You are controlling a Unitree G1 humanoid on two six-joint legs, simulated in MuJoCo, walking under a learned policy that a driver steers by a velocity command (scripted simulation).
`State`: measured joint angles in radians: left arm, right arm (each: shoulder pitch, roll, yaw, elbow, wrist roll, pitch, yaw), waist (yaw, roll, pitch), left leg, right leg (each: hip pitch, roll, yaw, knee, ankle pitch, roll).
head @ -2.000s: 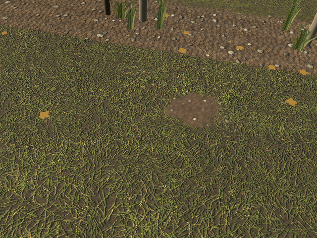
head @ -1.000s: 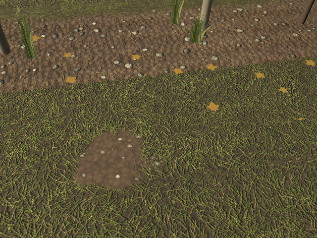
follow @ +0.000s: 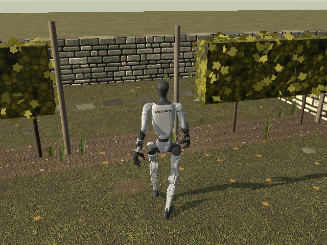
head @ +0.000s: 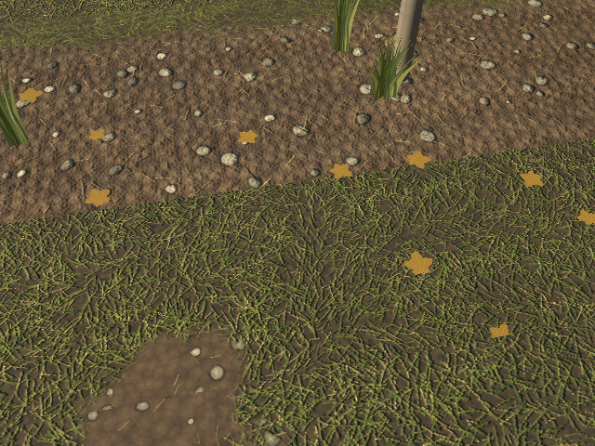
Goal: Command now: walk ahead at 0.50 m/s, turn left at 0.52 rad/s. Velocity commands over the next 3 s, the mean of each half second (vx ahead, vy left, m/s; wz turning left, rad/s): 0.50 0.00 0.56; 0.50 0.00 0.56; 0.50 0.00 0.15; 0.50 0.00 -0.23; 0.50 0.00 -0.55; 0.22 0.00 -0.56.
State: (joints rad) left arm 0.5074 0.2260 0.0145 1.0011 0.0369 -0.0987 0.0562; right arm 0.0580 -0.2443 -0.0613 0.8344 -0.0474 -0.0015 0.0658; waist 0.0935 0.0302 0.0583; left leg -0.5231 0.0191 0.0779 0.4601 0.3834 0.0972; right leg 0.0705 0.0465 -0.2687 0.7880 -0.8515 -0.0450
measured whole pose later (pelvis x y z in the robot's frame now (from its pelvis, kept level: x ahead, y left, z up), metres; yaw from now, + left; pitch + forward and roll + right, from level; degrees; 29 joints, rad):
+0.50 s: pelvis +0.29 -0.03 -0.07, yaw +18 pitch +0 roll +1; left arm 0.11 0.24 0.02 0.75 0.04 -0.07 0.01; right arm 0.35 -0.30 -0.09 0.88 -0.01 -0.02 0.01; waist -0.05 0.02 0.00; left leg -0.26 -0.12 -0.12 0.85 -0.50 0.10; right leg -0.42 -0.02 0.01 0.62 -0.22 0.00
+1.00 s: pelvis +0.48 +0.08 -0.07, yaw +36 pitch +1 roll -1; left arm 0.36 0.26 0.06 0.89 0.02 -0.03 0.00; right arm 0.11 -0.25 -0.05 0.74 -0.02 -0.01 0.03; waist 0.04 -0.02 0.05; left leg -0.39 -0.06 0.07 0.64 -0.28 0.12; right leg -0.22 -0.09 -0.13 1.02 -0.48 0.01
